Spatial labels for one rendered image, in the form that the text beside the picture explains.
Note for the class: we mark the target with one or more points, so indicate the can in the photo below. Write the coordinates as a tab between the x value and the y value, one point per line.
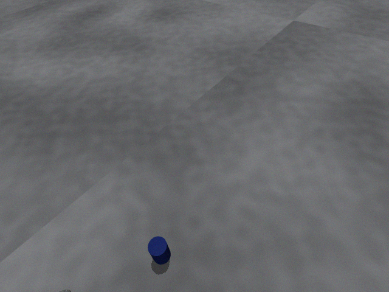
159	250

